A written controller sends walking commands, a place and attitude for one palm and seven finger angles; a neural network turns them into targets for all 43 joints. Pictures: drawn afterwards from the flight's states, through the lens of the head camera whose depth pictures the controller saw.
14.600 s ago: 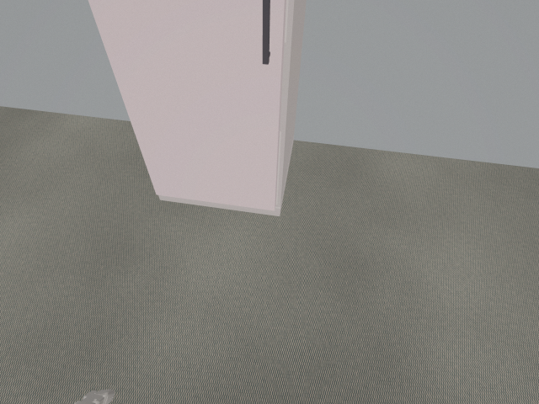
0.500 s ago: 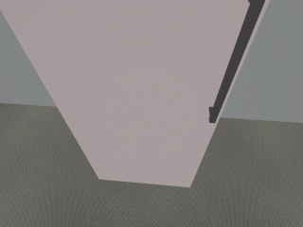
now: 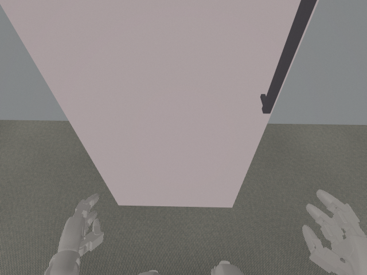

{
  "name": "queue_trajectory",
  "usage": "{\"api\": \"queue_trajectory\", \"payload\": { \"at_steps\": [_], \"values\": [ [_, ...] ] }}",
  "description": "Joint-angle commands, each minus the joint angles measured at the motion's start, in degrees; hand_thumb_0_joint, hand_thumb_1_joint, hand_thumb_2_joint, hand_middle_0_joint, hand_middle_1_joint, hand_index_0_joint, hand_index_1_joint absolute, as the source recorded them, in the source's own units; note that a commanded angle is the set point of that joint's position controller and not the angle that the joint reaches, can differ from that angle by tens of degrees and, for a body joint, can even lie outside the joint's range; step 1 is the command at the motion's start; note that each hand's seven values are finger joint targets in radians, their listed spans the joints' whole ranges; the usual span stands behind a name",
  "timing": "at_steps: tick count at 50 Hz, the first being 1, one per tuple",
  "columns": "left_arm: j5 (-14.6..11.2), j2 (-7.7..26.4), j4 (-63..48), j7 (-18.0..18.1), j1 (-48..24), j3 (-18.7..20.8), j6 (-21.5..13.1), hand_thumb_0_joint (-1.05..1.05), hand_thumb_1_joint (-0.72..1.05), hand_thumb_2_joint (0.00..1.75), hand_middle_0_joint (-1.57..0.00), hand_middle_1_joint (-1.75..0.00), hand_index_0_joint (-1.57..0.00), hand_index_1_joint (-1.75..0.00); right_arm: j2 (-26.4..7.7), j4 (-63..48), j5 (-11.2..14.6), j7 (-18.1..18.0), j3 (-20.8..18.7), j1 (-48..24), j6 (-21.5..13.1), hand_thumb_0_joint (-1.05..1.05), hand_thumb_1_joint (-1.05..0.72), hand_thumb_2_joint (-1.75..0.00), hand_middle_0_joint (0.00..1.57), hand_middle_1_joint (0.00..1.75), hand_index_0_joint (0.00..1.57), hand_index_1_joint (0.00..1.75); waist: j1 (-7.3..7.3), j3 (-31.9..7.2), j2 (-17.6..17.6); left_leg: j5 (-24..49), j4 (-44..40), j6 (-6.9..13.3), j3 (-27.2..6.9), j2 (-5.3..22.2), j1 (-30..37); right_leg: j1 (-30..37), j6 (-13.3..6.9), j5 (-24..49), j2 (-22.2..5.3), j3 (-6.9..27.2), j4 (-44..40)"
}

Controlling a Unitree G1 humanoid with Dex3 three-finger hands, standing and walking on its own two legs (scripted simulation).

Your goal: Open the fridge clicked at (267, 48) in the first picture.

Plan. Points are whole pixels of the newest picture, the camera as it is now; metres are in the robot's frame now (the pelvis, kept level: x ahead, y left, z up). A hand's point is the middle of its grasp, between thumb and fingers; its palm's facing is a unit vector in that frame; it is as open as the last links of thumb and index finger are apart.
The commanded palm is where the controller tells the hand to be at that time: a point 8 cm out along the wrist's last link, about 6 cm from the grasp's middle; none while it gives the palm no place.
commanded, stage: raise the hand to about handle height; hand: right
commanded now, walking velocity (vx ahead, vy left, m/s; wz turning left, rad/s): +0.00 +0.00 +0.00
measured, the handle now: (288, 39) +0.49 -0.18 +0.27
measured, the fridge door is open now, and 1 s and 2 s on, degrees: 0 0 0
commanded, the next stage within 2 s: move the hooked fingers beside the handle in 1.66 s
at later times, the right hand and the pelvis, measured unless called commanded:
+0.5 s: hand (347, 194) +0.25 -0.27 +0.12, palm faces +0.05 +1.00 -0.06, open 11.7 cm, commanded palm +0.22 -0.31 +0.14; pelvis +0.02 -0.02 +0.04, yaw +0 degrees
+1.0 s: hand out of the picture +0.27 -0.32 +0.21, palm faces +0.10 +0.99 -0.07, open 13.9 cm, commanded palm +0.24 -0.36 +0.23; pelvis +0.02 -0.04 +0.06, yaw -1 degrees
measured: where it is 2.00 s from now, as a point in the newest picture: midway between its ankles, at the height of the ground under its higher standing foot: outside the picture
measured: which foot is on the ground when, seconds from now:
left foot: down 0.00-1.00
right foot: down 0.00-1.00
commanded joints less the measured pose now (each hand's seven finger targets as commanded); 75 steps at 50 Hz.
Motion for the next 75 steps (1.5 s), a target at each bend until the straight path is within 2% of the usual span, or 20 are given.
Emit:
{"api": "queue_trajectory", "payload": {
  "at_steps": [1,4,7,10,15,18,20,26,35,43,45,48,58,60,62,68,69,70,74,75],
  "values": [
    [0.0,6.2,-4.5,2.2,0.8,0.9,-4.7,0.0,0.9,0.9,-0.2,-0.3,-0.2,-0.3,-12.1,-23.3,1.0,-0.7,-2.6,-16.3,-8.1,0.0,-0.36,-0.67,0.24,0.64,0.24,0.64,5.0,-7.1,-4.0,2.3,-18.0,-2.4,-10.2,0.2,0.0,10.0,-2.3,4.3,1.3,1.6,-6.0],
    [-0.7,7.2,-2.6,2.9,0.4,0.2,-5.8,0.0,0.9,0.9,-0.2,-0.3,-0.2,-0.3,-13.5,-16.7,1.3,3.0,-2.0,-15.2,-4.5,0.0,-0.29,-0.64,0.24,0.69,0.24,0.69,4.83,-4.3,-4.9,3.6,-19.8,-2.6,-10.1,0.6,1.4,9.9,-2.3,4.4,1.3,2.2,-7.7],
    [-1.1,7.1,-2.8,3.2,-0.3,-0.1,-6.0,0.0,0.9,0.9,-0.2,-0.3,-0.2,-0.3,-16.6,-13.5,2.6,5.4,-6.1,-12.6,1.9,0.0,-0.22,-0.61,0.25,0.74,0.25,0.74,2.17,-6.6,-5.1,8.5,-21.5,-3.0,-10.4,1.5,6.8,12.0,-2.2,7.8,1.5,2.2,-9.9],
    [-0.9,6.5,-3.5,3.1,-1.4,-0.4,-6.1,0.0,0.9,0.9,-0.2,-0.3,-0.2,-0.3,-17.7,-11.7,4.6,4.5,-10.6,-10.1,6.1,0.0,-0.15,-0.58,0.25,0.78,0.25,0.78,-0.12,-7.7,-2.0,14.6,-22.0,-3.5,-9.3,1.8,12.1,13.3,-2.0,11.3,1.6,2.7,-12.4],
    [-0.7,6.2,-3.9,2.0,-1.1,-0.3,-6.4,0.0,0.9,0.9,-0.2,-0.3,-0.2,-0.3,-16.7,-13.3,5.6,2.8,-12.6,-8.6,6.4,0.0,-0.04,-0.53,0.26,0.86,0.26,0.86,-1.17,-8.3,0.1,24.5,-21.6,-4.3,-7.4,1.7,15.6,15.9,-1.7,15.5,1.8,2.1,-15.2],
    [-1.1,6.7,-3.9,1.9,0.0,-0.3,-7.1,0.0,0.9,0.9,-0.2,-0.3,-0.2,-0.3,-15.8,-15.3,4.9,3.5,-10.1,-11.2,6.4,0.0,0.03,-0.5,0.27,0.9,0.27,0.9,0.06,-8.0,-1.9,23.9,-22.3,-4.0,-5.8,0.9,13.6,19.2,-2.0,15.7,1.9,1.6,-16.8],
    [-1.1,7.3,-3.5,2.1,0.3,-0.2,-7.5,0.0,0.9,0.9,-0.2,-0.3,-0.2,-0.3,-16.4,-14.5,4.8,3.8,-10.2,-11.8,7.3,0.0,0.08,-0.48,0.27,0.93,0.27,0.93,0.01,-6.9,0.4,22.8,-23.0,-3.6,-5.2,0.4,14.0,20.0,-2.1,15.8,1.7,1.8,-17.7],
    [-1.3,7.2,-3.2,2.8,-0.3,-0.9,-8.3,0.0,0.9,0.9,-0.2,-0.3,-0.2,-0.3,-19.5,-20.6,4.1,2.5,-11.5,-19.3,9.2,0.0,0.22,-0.42,0.28,1.02,0.28,1.02,-0.25,-8.1,-6.6,20.8,-24.0,-2.2,-2.6,-0.5,14.6,26.8,-2.2,16.4,1.5,2.4,-21.7],
    [-1.8,7.1,-3.5,3.4,-1.8,-2.3,-7.3,0.0,0.9,0.9,-0.2,-0.3,-0.2,-0.3,-20.8,-17.9,3.0,2.3,-11.7,-26.2,17.6,0.0,0.43,-0.33,0.29,1.15,0.29,1.15,-0.89,-3.9,-6.2,18.4,-27.7,-1.5,-1.0,-1.0,17.0,30.2,-1.5,14.4,1.1,4.3,-27.3],
    [-2.1,6.4,-4.0,3.6,-3.6,-3.7,-6.0,0.0,0.9,0.9,-0.2,-0.3,-0.2,-0.3,-23.6,-19.4,2.3,3.0,-12.7,-35.7,22.9,0.0,0.5,-0.3,0.3,1.2,0.3,1.2,-0.78,-5.0,-8.2,18.6,-30.4,-1.3,-0.9,-1.1,18.9,34.9,-1.2,14.6,1.1,5.2,-30.3],
    [-2.1,6.5,-3.8,3.6,-3.7,-4.0,-5.7,0.0,0.9,0.9,-0.2,-0.3,-0.2,-0.3,-24.9,-18.3,2.4,3.1,-13.6,-36.8,23.7,0.0,0.5,-0.3,0.3,1.2,0.3,1.2,-1.06,-4.2,-5.9,18.6,-31.4,-1.2,-1.0,-1.3,20.0,35.0,-1.2,14.5,1.0,5.3,-30.9],
    [-2.5,6.3,-3.8,3.9,-4.4,-4.3,-5.1,0.0,0.9,0.9,-0.2,-0.3,-0.2,-0.3,-25.1,-17.3,1.9,3.5,-12.9,-41.0,25.7,0.0,0.5,-0.3,0.3,1.2,0.3,1.2,-0.52,-3.3,-8.1,17.1,-32.4,-1.3,-1.1,-1.1,19.2,35.7,-1.1,12.0,1.2,5.5,-32.2],
    [-2.9,6.4,-3.8,3.9,-5.5,-4.8,-4.4,0.0,0.9,0.9,-0.2,-0.3,-0.2,-0.3,-31.1,-15.2,1.8,4.7,-16.8,-48.5,29.6,0.0,0.5,-0.3,0.3,1.2,0.3,1.2,-1.13,-5.6,-7.9,18.3,-34.7,-1.0,-1.5,-0.8,22.0,38.5,-1.3,13.2,1.7,5.5,-33.7],
    [-3.1,6.9,-3.5,3.5,-4.9,-4.4,-4.0,0.0,0.9,0.9,-0.2,-0.3,-0.2,-0.3,-28.6,-8.5,2.3,5.5,-16.0,-43.0,31.2,0.0,0.5,-0.3,0.3,1.2,0.3,1.2,-1.45,-3.3,-4.2,18.7,-35.4,-1.0,-1.5,-0.8,22.1,36.5,-1.4,13.2,1.7,5.1,-33.3],
    [-3.5,7.2,-3.9,3.2,-5.1,-4.2,-3.7,0.0,0.9,0.9,-0.2,-0.3,-0.2,-0.3,-27.4,-7.7,2.4,6.2,-14.3,-43.0,32.5,0.0,0.5,-0.3,0.3,1.2,0.3,1.2,-0.98,-2.2,-3.8,18.0,-35.3,-1.3,-1.8,-0.5,20.6,35.5,-1.6,12.2,1.9,4.6,-33.0],
    [-3.1,6.6,-5.3,3.1,-6.0,-4.0,-3.9,0.0,0.9,0.9,-0.2,-0.3,-0.2,-0.3,-31.5,-17.4,2.0,4.3,-17.7,-46.9,29.8,0.0,0.5,-0.3,0.3,1.2,0.3,1.2,-1.38,-7.2,-7.5,18.5,-34.7,-1.2,-2.3,-0.4,22.3,38.3,-1.8,14.2,2.1,3.9,-32.0],
    [-3.1,6.4,-5.1,3.3,-5.9,-4.1,-4.0,0.0,0.9,0.9,-0.2,-0.3,-0.2,-0.3,-31.1,-17.4,2.1,4.0,-17.8,-46.7,29.2,0.0,0.5,-0.3,0.3,1.2,0.3,1.2,-1.3,-7.2,-8.3,18.9,-34.7,-1.2,-2.2,-0.4,22.4,38.5,-1.7,14.5,2.1,3.7,-32.0],
    [-2.9,6.5,-4.7,3.3,-5.5,-3.9,-3.9,0.0,0.9,0.9,-0.2,-0.3,-0.2,-0.3,-32.4,-17.0,2.2,3.5,-19.2,-45.2,28.8,0.0,0.5,-0.3,0.3,1.2,0.3,1.2,-1.63,-6.9,-5.4,19.3,-35.2,-1.3,-2.6,-0.5,23.4,37.8,-1.9,15.1,1.9,3.4,-31.6],
    [-3.3,6.5,-4.0,3.6,-5.5,-3.9,-4.1,0.0,0.9,0.9,-0.2,-0.3,-0.2,-0.3,-29.9,-15.1,1.7,3.3,-16.9,-47.3,28.8,0.0,0.5,-0.3,0.3,1.2,0.3,1.2,-0.75,-3.7,-8.9,18.3,-35.3,-1.5,-2.5,-0.3,21.3,37.5,-1.8,13.3,2.1,3.2,-32.3],
    [-3.1,6.6,-3.8,3.6,-5.2,-3.9,-4.0,0.0,0.9,0.9,-0.2,-0.3,-0.2,-0.3,-30.3,-13.8,1.6,3.4,-17.0,-46.1,29.2,0.0,0.5,-0.3,0.3,1.2,0.3,1.2,-0.91,-3.2,-5.6,19.4,-35.8,-1.4,-2.9,-0.2,22.1,36.8,-2.0,14.3,1.8,3.2,-31.9]
  ]
}}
